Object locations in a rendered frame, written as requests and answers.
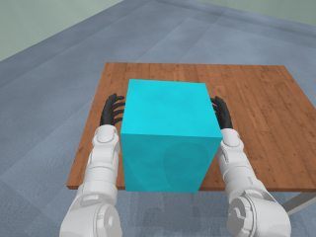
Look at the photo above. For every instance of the left robot hand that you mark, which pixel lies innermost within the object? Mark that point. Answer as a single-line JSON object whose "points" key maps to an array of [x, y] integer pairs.
{"points": [[108, 113]]}

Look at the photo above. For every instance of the carton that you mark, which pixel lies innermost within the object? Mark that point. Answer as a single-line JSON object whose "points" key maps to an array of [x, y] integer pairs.
{"points": [[169, 136]]}

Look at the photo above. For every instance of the table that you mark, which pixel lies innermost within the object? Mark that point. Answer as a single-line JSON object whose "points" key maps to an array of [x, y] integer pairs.
{"points": [[273, 117]]}

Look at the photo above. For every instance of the right robot hand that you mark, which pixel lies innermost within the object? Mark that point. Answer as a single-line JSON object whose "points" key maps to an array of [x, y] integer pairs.
{"points": [[222, 113]]}

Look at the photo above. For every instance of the robot left upper arm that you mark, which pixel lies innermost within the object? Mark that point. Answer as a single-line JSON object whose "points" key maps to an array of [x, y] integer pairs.
{"points": [[97, 220]]}

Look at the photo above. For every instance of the robot right upper arm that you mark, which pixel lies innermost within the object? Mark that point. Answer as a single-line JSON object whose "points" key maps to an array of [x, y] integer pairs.
{"points": [[256, 217]]}

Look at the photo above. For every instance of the robot right forearm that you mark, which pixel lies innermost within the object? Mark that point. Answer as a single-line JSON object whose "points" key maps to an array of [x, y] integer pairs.
{"points": [[236, 170]]}

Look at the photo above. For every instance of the robot left forearm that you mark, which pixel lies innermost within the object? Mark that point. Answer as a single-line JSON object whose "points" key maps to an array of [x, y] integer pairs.
{"points": [[100, 177]]}

